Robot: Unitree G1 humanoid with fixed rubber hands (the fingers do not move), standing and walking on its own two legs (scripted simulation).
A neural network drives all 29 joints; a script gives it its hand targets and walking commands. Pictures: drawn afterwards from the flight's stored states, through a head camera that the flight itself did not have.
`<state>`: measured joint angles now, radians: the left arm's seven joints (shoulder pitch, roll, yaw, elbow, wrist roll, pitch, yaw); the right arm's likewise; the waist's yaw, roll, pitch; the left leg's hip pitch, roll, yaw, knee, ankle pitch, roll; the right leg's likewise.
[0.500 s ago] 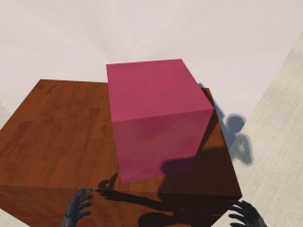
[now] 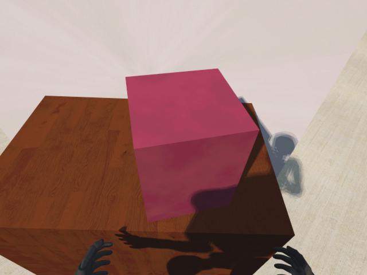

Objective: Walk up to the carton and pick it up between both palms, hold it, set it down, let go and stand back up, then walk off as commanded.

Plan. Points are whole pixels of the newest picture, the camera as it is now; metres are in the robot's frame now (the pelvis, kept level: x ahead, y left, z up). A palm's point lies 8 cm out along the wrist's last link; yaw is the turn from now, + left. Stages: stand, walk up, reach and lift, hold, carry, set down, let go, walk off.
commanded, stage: set down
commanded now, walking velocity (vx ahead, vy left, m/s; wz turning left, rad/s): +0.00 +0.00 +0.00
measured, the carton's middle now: (182, 146) +0.43 +0.02 +0.04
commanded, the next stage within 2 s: let go in 0.34 s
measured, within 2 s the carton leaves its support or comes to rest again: neither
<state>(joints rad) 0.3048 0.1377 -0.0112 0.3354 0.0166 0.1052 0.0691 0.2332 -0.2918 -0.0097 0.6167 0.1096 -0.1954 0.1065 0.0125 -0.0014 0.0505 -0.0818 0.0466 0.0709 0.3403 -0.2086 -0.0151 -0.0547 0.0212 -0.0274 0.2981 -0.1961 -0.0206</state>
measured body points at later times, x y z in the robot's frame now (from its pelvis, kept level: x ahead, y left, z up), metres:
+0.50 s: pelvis -0.01 +0.01 +0.00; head +0.00 +0.01 +0.45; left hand +0.16 +0.23 -0.09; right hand +0.15 -0.23 -0.10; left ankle -0.01 +0.12 -0.75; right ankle -0.02 -0.11 -0.75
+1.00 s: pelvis +0.00 +0.01 -0.01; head +0.00 +0.02 +0.44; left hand +0.16 +0.29 -0.10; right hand +0.15 -0.28 -0.09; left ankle -0.01 +0.12 -0.75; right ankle -0.02 -0.11 -0.75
